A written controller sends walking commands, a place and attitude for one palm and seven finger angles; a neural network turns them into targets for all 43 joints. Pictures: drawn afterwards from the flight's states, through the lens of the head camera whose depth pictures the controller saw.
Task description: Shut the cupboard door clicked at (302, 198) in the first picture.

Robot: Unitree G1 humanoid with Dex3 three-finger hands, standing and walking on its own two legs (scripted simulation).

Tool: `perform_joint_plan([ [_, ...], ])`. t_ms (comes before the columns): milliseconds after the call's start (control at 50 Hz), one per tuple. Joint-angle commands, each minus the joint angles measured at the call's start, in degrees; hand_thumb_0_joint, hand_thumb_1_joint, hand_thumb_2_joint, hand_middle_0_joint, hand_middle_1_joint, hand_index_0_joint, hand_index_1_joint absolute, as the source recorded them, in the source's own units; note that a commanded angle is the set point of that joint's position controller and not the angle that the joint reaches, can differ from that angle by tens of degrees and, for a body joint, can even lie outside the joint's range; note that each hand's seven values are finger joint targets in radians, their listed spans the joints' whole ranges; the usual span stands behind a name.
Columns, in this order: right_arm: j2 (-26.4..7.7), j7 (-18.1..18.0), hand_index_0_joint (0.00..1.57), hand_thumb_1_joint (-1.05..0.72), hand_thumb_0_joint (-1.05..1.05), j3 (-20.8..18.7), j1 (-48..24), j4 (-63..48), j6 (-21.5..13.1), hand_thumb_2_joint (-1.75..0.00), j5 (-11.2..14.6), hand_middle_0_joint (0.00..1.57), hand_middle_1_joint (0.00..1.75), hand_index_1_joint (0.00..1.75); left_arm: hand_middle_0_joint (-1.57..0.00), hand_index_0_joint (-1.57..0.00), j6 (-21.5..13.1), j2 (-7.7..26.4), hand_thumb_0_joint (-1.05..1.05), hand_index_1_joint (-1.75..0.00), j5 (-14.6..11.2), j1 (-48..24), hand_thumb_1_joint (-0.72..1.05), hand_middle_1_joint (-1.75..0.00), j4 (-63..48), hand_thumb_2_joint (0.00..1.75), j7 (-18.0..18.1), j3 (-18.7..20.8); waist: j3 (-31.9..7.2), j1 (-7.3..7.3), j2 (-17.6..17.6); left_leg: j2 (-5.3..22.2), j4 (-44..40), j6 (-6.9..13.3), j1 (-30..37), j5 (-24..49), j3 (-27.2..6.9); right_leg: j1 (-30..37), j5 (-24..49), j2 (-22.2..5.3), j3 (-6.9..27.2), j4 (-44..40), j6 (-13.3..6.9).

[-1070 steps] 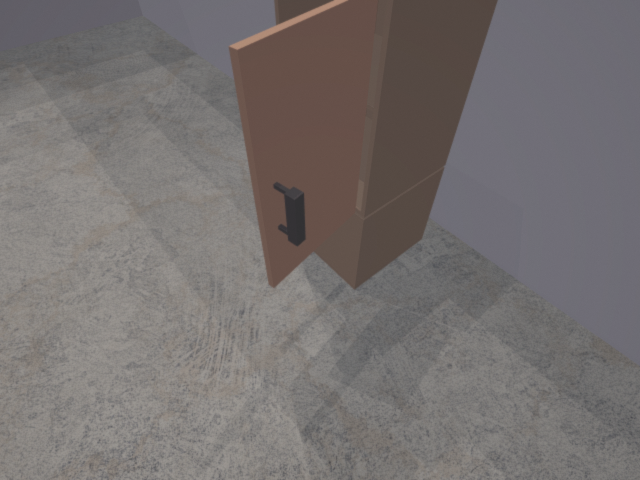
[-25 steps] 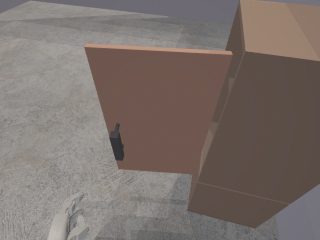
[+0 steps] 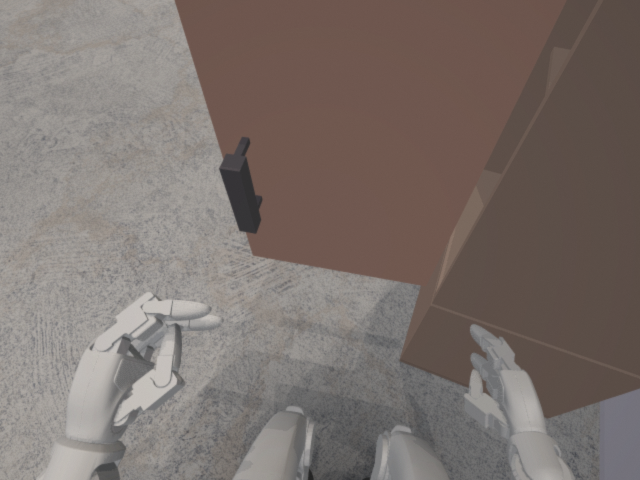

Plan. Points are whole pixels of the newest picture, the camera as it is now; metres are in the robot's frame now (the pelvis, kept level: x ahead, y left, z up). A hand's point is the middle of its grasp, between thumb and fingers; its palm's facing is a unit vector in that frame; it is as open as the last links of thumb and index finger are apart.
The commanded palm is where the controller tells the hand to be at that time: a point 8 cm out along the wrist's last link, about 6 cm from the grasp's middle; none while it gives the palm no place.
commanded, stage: raise the hand and make a fist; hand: left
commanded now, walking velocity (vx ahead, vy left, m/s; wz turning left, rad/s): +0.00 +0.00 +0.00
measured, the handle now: (247, 186) +0.48 +0.18 +0.04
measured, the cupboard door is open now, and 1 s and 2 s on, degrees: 100 100 100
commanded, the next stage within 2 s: bring the fist close to the handle in 1.26 s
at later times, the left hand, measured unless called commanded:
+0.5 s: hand (193, 366) +0.23 +0.17 +0.04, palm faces -0.15 -0.99 +0.00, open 3.1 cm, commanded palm +0.20 +0.24 +0.06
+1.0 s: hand (160, 340) +0.24 +0.21 +0.06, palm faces -0.07 -1.00 -0.04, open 3.1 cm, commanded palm +0.22 +0.26 +0.06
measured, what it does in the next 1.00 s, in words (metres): stands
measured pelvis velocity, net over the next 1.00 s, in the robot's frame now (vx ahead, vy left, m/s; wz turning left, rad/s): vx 0.01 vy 0.02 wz -0.03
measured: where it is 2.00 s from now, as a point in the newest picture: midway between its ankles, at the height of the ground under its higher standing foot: outside the picture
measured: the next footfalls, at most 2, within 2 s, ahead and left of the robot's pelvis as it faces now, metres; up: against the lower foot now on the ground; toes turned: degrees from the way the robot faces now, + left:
none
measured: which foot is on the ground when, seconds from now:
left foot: down 0.00-1.00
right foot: down 0.00-1.00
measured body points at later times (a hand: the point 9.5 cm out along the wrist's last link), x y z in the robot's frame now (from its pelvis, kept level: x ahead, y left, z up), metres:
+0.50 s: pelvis +0.01 +0.01 +0.00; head +0.10 +0.02 +0.44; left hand +0.23 +0.23 +0.05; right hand +0.20 -0.25 -0.07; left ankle +0.04 +0.09 -0.61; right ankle +0.03 -0.08 -0.61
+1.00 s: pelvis +0.01 +0.02 +0.02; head +0.09 +0.03 +0.46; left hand +0.24 +0.26 +0.07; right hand +0.20 -0.22 -0.06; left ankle +0.04 +0.09 -0.61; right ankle +0.03 -0.08 -0.61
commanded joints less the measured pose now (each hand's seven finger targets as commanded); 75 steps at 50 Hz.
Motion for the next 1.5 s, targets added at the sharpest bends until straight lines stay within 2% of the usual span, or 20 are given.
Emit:
perform_joint_plan([
  [0,-8.5,-2.1,0.20,-0.90,0.00,-4.1,3.4,-10.3,-0.2,-0.90,2.9,0.20,0.30,0.30,-0.81,-0.81,13.5,8.2,0.00,-0.96,0.6,1.1,0.90,-0.96,1.6,0.90,-6.7,3.5,-13.8,-4.41,-9.2,0.2,-10.1,-0.5,2.8,10.3,-2.5,17.4,4.1,-1.6,16.4,-18.6,3.7],
  [60,-5.9,-2.0,0.20,-0.90,0.00,-4.2,2.1,-13.0,2.3,-0.90,2.5,0.20,0.30,0.30,-0.86,-0.86,19.0,12.3,0.00,-1.02,-2.3,3.3,0.90,-1.02,-7.8,0.90,-3.3,13.7,-23.0,-0.10,-8.5,-0.3,-11.3,-1.3,5.4,17.0,-2.3,28.8,17.4,-3.3,18.2,-17.6,5.7],
  [80,-5.0,-1.9,0.20,-0.90,0.00,-4.1,1.7,-12.6,2.8,-0.90,2.0,0.20,0.30,0.30,-0.88,-0.88,18.3,13.3,0.00,-1.04,-3.1,4.3,0.90,-1.04,-10.5,0.90,-0.6,17.0,-24.9,1.31,-6.6,0.0,-11.0,-1.7,6.1,19.6,-3.0,31.3,24.0,-3.0,18.0,-15.8,5.9],
  [120,-3.1,-1.5,0.20,-0.90,0.00,-4.1,3.0,-11.6,2.7,-0.90,1.5,0.20,0.30,0.30,-0.92,-0.92,14.5,9.9,0.00,-1.08,-3.9,5.6,0.90,-1.08,-14.5,0.90,3.5,16.3,-24.3,1.11,-4.4,0.4,-12.3,-2.3,8.1,22.9,-3.1,32.1,34.5,-2.9,16.5,-13.9,5.5],
  [200,-3.7,-0.9,0.20,-0.90,0.00,-4.0,4.4,-7.9,1.5,-0.90,0.6,0.20,0.30,0.30,-0.99,-0.99,6.0,4.7,0.00,-1.16,-0.8,3.1,0.90,-1.16,-11.9,0.90,4.3,7.6,-15.4,-3.69,-1.4,1.0,-11.9,-2.4,7.8,21.9,-3.3,20.0,28.9,-1.7,14.0,-12.4,4.6],
  [240,-5.1,-0.9,0.20,-0.90,0.00,-4.4,5.0,-6.5,1.0,-0.90,0.6,0.20,0.30,0.30,-1.02,-1.02,3.5,2.4,0.00,-1.20,0.3,2.0,0.90,-1.20,-5.9,0.90,2.0,3.3,-10.3,-7.02,-3.7,1.1,-10.5,-2.2,5.4,16.8,-3.8,13.7,20.6,-1.5,13.6,-13.0,4.8],
  [280,-6.7,-1.4,0.20,-0.90,0.00,-4.4,5.3,-7.0,0.8,-0.90,1.0,0.20,0.30,0.30,-1.06,-1.06,3.4,1.8,0.00,-1.24,0.2,1.1,0.90,-1.24,-0.7,0.90,-1.4,0.9,-6.6,-8.24,-6.5,1.0,-9.6,-1.7,3.3,13.0,-4.1,10.3,13.3,-1.6,14.6,-14.7,4.7],
  [380,-8.3,-2.5,0.20,-0.90,0.00,-5.0,5.0,-9.6,0.1,-0.90,1.8,0.20,0.30,0.30,-1.15,-1.15,4.2,12.2,0.00,-1.34,-2.0,-1.8,0.90,-1.34,-7.4,0.90,-3.2,9.6,-16.1,-3.34,-1.0,1.1,-12.3,-1.3,7.6,12.7,-3.6,13.6,6.1,-0.6,13.5,-14.5,2.5],
  [420,-7.2,-2.3,0.20,-0.90,0.00,-4.9,5.1,-10.6,0.3,-0.90,1.5,0.20,0.30,0.30,-1.19,-1.19,3.8,12.1,0.00,-1.38,-2.8,-0.3,0.90,-1.38,-13.6,0.90,-0.6,11.7,-22.0,-1.39,2.7,0.9,-14.5,-1.9,13.2,17.8,-3.8,15.9,12.9,-0.2,11.3,-12.2,2.1],
  [480,-6.2,-1.6,0.20,-0.90,0.00,-4.7,5.1,-10.5,1.7,-0.90,1.0,0.20,0.30,0.30,-1.24,-1.24,4.5,10.2,0.00,-1.44,-2.8,2.6,0.90,-1.44,-13.5,0.90,3.8,12.4,-20.6,-0.66,3.3,0.9,-16.2,-2.7,15.4,20.9,-4.2,15.6,16.3,0.8,8.8,-11.0,1.9],
  [580,-7.6,-1.2,0.20,-0.90,0.00,-4.3,5.5,-9.9,3.7,-0.90,1.2,0.20,0.30,0.30,-1.30,-1.30,8.4,3.0,0.00,-1.50,0.4,2.0,0.90,-1.50,-1.4,0.90,2.7,3.1,-8.8,-6.01,-2.9,1.5,-17.1,-2.3,11.0,12.7,-5.6,8.5,10.2,1.1,7.0,-13.3,2.5],
  [640,-8.9,-1.7,0.20,-0.90,0.00,-3.9,5.8,-11.1,3.4,-0.90,1.7,0.20,0.30,0.30,-1.30,-1.30,10.1,5.2,0.00,-1.50,1.6,-2.9,0.90,-1.50,0.1,0.90,-0.2,1.6,-6.2,-7.14,-3.8,1.6,-18.1,-1.9,9.5,6.8,-6.4,7.4,5.6,0.7,7.6,-15.4,2.6],
  [780,-8.0,-1.8,0.20,-0.90,0.00,-3.4,6.0,-10.6,1.8,-0.90,0.5,0.20,0.30,0.30,-1.30,-1.30,3.7,12.8,0.00,-1.50,-1.6,-7.6,0.90,-1.50,-11.8,0.90,2.1,11.7,-18.2,-2.29,6.1,1.6,-18.0,-4.5,18.9,17.7,-7.4,9.6,12.4,1.3,6.9,-11.0,1.1],
  [900,-8.5,-0.4,0.20,-0.90,0.00,-3.7,6.0,-10.1,3.2,-0.90,1.1,0.20,0.30,0.30,-1.30,-1.30,7.5,5.7,0.00,-1.50,0.1,-0.7,0.90,-1.50,-1.0,0.90,1.1,4.7,-12.9,-4.73,1.7,2.1,-18.9,-4.4,15.8,15.8,-7.7,7.4,11.3,1.1,5.6,-12.0,2.1],
  [980,-9.3,-1.2,0.20,-0.90,0.00,-4.1,6.4,-11.2,3.3,-0.90,1.8,0.20,0.30,0.30,-1.30,-1.30,10.9,8.1,0.00,-1.50,-0.3,-3.6,0.90,-1.50,-0.8,0.90,-1.4,5.6,-13.0,-5.04,-2.2,1.5,-18.1,-3.1,12.9,14.6,-6.7,10.8,11.9,1.0,6.9,-13.5,2.1],
  [1080,-8.4,-1.7,0.20,-0.90,0.00,-3.9,6.5,-10.8,2.4,-0.90,1.1,0.20,0.30,0.30,-1.30,-1.30,5.8,11.6,0.00,-1.50,-1.9,-6.9,0.90,-1.50,-9.0,0.90,1.5,10.5,-16.4,-3.27,0.7,1.3,-17.1,-3.7,15.0,18.7,-6.1,12.1,14.1,1.2,7.3,-12.0,1.6],
  [1140,-7.7,-1.1,0.20,-0.90,0.00,-3.7,6.3,-9.7,2.4,-0.90,0.7,0.20,0.30,0.30,-1.30,-1.30,3.4,9.2,0.00,-1.50,-1.3,-4.5,0.90,-1.50,-7.2,0.90,3.1,8.9,-15.5,-3.58,3.2,1.4,-17.0,-4.0,15.5,18.5,-5.9,9.9,13.2,0.9,7.1,-11.5,1.8],
  [1300,-8.7,-1.1,0.20,-0.90,0.00,-3.9,6.2,-11.3,3.9,-0.90,1.8,0.20,0.30,0.30,-1.30,-1.30,9.3,8.5,0.00,-1.50,-0.5,-3.2,0.90,-1.50,-2.1,0.90,-0.7,6.1,-14.0,-4.82,-2.0,1.0,-16.4,-2.0,10.4,13.8,-4.5,13.6,11.6,0.4,9.2,-14.6,2.4],
  [1420,-7.8,-1.8,0.20,-0.90,0.00,-3.3,6.5,-9.6,2.9,-0.90,0.9,0.20,0.30,0.30,-1.30,-1.30,4.5,9.6,0.00,-1.50,-1.0,-12.5,0.90,-1.50,-7.6,0.90,2.6,7.4,-14.8,-5.59,1.0,1.2,-13.8,-2.0,11.0,15.2,-4.3,11.3,12.5,0.5,9.6,-12.8,2.2],
  [1480,-8.3,-1.5,0.20,-0.90,0.00,-3.2,7.0,-8.1,3.2,-0.90,0.6,0.20,0.30,0.30,-1.30,-1.30,4.0,9.6,0.00,-1.50,0.0,-13.8,0.90,-1.50,-1.1,0.90,3.2,7.5,-13.4,-6.02,-1.0,1.2,-12.4,-1.7,8.0,13.6,-4.2,10.3,10.7,0.7,10.1,-12.5,2.2],
])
